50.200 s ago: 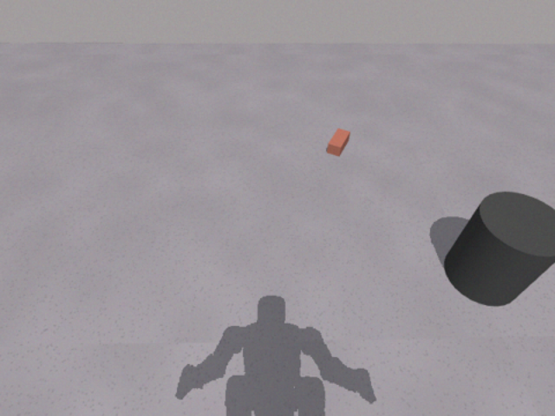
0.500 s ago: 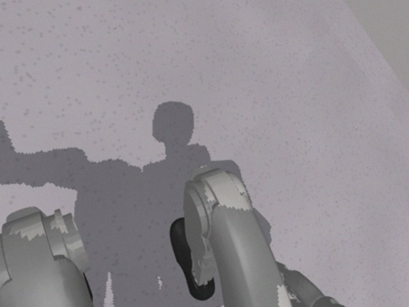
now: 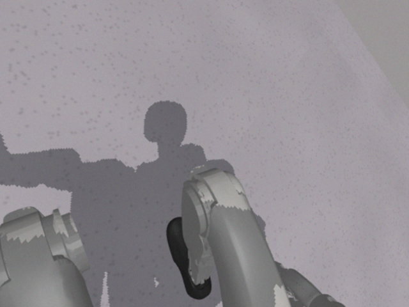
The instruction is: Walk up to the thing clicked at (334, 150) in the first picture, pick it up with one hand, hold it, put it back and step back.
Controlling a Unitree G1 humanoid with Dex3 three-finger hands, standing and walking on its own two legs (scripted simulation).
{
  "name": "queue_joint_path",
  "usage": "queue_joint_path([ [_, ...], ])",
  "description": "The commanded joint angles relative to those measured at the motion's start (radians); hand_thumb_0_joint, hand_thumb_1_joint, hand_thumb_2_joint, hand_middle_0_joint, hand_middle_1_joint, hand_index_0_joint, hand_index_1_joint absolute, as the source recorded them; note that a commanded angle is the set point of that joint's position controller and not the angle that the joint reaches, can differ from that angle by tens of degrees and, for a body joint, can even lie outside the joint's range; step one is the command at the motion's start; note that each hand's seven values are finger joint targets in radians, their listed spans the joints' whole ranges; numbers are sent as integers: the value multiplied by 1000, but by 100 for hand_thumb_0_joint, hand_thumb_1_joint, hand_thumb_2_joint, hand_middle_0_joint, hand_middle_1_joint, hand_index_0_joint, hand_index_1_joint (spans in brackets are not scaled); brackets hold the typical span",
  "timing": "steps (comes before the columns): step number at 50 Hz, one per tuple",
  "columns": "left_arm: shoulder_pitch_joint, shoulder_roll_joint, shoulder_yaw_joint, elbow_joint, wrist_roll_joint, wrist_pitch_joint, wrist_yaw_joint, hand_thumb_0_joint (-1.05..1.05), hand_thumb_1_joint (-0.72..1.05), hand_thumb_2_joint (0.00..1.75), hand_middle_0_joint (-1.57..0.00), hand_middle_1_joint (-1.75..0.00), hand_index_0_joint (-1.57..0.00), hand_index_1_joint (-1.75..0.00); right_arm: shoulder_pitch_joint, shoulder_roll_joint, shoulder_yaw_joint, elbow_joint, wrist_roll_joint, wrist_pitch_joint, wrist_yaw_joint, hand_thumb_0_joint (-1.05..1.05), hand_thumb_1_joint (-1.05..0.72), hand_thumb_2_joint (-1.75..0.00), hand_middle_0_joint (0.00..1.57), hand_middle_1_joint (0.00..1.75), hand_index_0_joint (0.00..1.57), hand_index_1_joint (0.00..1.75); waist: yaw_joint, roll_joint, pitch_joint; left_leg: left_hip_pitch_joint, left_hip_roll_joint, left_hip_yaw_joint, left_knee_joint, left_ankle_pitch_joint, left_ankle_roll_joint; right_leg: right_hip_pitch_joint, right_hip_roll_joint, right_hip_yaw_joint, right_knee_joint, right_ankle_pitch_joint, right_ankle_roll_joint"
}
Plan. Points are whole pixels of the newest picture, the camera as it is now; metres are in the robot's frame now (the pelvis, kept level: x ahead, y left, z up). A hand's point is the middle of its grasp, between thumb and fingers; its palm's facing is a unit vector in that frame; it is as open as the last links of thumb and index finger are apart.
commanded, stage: open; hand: left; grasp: from above
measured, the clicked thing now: out of the picture +0.42 +0.37 -0.26
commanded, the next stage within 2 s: withdraw in 0.38 s
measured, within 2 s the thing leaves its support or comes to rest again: neither
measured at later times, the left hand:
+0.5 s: hand out of the picture +0.41 +0.36 -0.23, palm faces -0.44 -0.15 -0.88, open 14.1 cm
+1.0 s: hand out of the picture +0.41 +0.38 -0.08, palm faces -0.39 -0.09 -0.92, open 14.1 cm
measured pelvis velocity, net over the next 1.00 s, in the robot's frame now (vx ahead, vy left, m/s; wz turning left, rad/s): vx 0.00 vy -0.01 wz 0.10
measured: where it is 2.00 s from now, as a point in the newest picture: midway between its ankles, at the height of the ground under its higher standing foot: (141, 296)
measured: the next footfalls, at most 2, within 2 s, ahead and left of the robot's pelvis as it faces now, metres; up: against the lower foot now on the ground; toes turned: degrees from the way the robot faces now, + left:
none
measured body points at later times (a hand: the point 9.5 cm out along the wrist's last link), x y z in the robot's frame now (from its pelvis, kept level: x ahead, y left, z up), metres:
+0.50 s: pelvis +0.00 +0.00 +0.00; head +0.25 +0.14 +0.34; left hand +0.43 +0.36 -0.18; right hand +0.08 -0.26 -0.06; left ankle +0.06 +0.14 -0.26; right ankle +0.11 -0.12 -0.26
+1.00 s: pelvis +0.00 -0.01 +0.05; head +0.21 +0.09 +0.44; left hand +0.43 +0.38 -0.03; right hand +0.14 -0.25 -0.06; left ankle +0.06 +0.14 -0.26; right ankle +0.11 -0.13 -0.26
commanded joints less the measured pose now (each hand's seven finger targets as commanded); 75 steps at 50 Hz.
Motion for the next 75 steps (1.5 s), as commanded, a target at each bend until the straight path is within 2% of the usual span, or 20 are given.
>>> queue_joint_path([
  [1, -219, 240, 15, -99, -24, 6, 38, 0, -52, 100, -9, -98, -8, -98, 150, -326, -97, 0, 5, -7, -14, 0, -89, -90, 20, 30, 20, 30, -23, 525, -618, 499, 24, 149, -272, 207, 34, 282, 30, -137, -200, 268, -86],
  [11, -245, 239, 2, -123, -31, -5, 12, 0, -54, 101, -6, -100, -6, -100, 162, -326, -96, -7, 9, -7, -11, 0, -89, -90, 20, 30, 20, 30, -40, 517, -604, 485, 25, 152, -261, 194, 40, 293, 30, -123, -212, 262, -83],
  [17, -219, 268, 21, -113, -29, -20, 7, 0, -52, 99, -6, -101, -6, -101, 166, -329, -91, -9, 8, -5, -12, 0, -89, -90, 20, 30, 20, 30, -28, 518, -601, 500, 26, 144, -278, 179, 35, 287, 30, -135, -209, 236, -87],
  [18, -230, 237, -10, -120, -28, -22, 5, 0, -52, 99, -6, -101, -6, -101, 147, -325, -87, -24, 10, -6, -13, 0, -89, -90, 20, 30, 20, 30, -28, 512, -602, 481, 25, 148, -271, 173, 37, 284, 31, -128, -215, 235, -86],
  [20, -217, 268, 13, -125, -22, -22, 12, 0, -51, 98, -6, -102, -7, -101, 164, -333, -89, -16, 9, -5, -15, 0, -89, -90, 20, 30, 20, 30, -25, 514, -608, 489, 25, 151, -271, 180, 39, 297, 32, -128, -218, 243, -84],
  [23, -236, 251, -1, -140, -22, -25, 17, 0, -50, 98, -6, -101, -7, -101, 154, -327, -89, -14, 9, -12, -10, 0, -89, -90, 20, 30, 20, 30, -27, 522, -611, 508, 26, 149, -264, 203, 34, 282, 30, -135, -204, 262, -83],
  [29, -227, 262, 49, -212, -29, 0, 45, 0, -51, 97, -6, -101, -8, -99, 169, -320, -101, -2, 6, -16, 0, 0, -90, -90, 20, 30, 20, 30, 0, 583, -675, 553, 24, 155, -281, 236, 26, 293, 28, -135, -196, 289, -89],
  [32, -201, 269, 95, -337, -45, 31, 52, 0, -51, 97, -6, -100, -7, -99, 167, -312, -133, -2, 24, -21, 10, 0, -90, -90, 20, 30, 20, 30, 56, 644, -776, 590, 21, 172, -286, 272, 22, 312, 26, -119, -200, 314, -94],
  [34, -177, 228, 101, -418, -66, 61, 36, 0, -51, 97, -7, -100, -7, -99, 171, -301, -162, -7, 37, -15, 18, 0, -90, -90, 20, 30, 20, 30, 78, 689, -830, 619, 17, 182, -315, 289, 16, 306, 21, -112, -204, 321, -99],
  [35, -153, 200, 88, -442, -75, 77, 16, 0, -52, 98, -7, -99, -7, -98, 169, -290, -181, -5, 55, -7, 21, 0, -90, -90, 20, 30, 20, 30, 100, 716, -847, 631, 17, 186, -329, 293, 13, 279, 18, -104, -199, 318, -106],
  [39, -153, 89, 24, -563, -121, 137, -83, 0, -51, 98, -7, -99, -7, -98, 192, -270, -248, 6, 109, 26, 25, 0, -90, -90, 20, 30, 20, 30, 121, 675, -886, 622, 11, 206, -372, 255, 24, 248, 8, -71, -250, 289, -108],
  [41, -174, 4, -38, -584, -139, 160, -145, 0, -51, 98, -7, -99, -7, -98, 216, -253, -266, 6, 139, 47, 23, 0, -90, -90, 20, 30, 20, 30, 103, 612, -866, 588, 5, 211, -391, 221, 35, 246, 5, -54, -282, 269, -107],
  [46, -198, -56, -89, -636, -188, 187, -287, 0, -52, 99, -8, -100, -8, -100, 261, -227, -301, -5, 180, 104, -4, 0, -90, -90, 20, 30, 20, 30, 99, 448, -837, 573, -5, 218, -461, 167, 57, 317, -4, -17, -383, 218, -104],
  [49, -218, -25, -84, -601, -184, 175, -362, 0, -53, 100, -8, -100, -7, -101, 270, -205, -301, -16, 194, 134, -31, 0, -90, -90, 20, 30, 20, 30, 96, 335, -806, 510, -15, 236, -455, 162, 72, 370, -4, 11, -425, 191, -101],
  [51, -179, -65, -107, -535, -191, 158, -408, 0, -52, 100, -8, -101, -7, -101, 266, -190, -291, -34, 195, 148, -47, 0, -90, -90, 20, 30, 20, 30, 91, 272, -732, 461, -21, 242, -468, 147, 79, 384, -10, 19, -450, 172, -99],
  [55, -205, 7, -79, -526, -177, 110, -443, 0, -52, 100, -8, -100, -7, -100, 260, -192, -270, -51, 200, 167, -86, 0, -90, -90, 20, 30, 20, 30, 111, 267, -731, 485, -23, 246, -488, 147, 77, 396, -21, 23, -458, 160, -102],
  [63, -255, 31, -88, -427, -120, -5, -376, 0, -50, 99, -8, -100, -8, -99, 253, -205, -225, -52, 173, 181, -121, 0, -90, -90, 20, 30, 20, 30, 87, 353, -714, 508, -16, 238, -477, 122, 63, 326, -18, 6, -415, 138, -108],
  [67, -321, 84, -45, -425, -81, -46, -288, 0, -50, 98, -7, -100, -8, -99, 260, -219, -216, -40, 149, 179, -123, 0, -89, -90, 20, 30, 20, 30, 79, 428, -752, 553, -15, 231, -450, 133, 50, 274, -20, -16, -369, 136, -110],
  [70, -346, 159, 23, -435, -38, -61, -207, 0, -50, 97, -7, -100, -9, -98, 264, -228, -211, -30, 130, 176, -124, 0, -89, -89, 20, 30, 20, 30, 96, 496, -807, 591, -21, 234, -444, 151, 42, 268, -25, -29, -338, 152, -110],
  [75, -337, 185, 72, -502, -14, -8, -123, 0, -41, 88, -16, -91, -17, -89, 265, -233, -248, -16, 119, 153, -119, 0, -88, -89, 20, 30, 20, 30, 112, 621, -911, 685, -17, 241, -452, 166, 32, 221, -30, -30, -307, 167, -118],
])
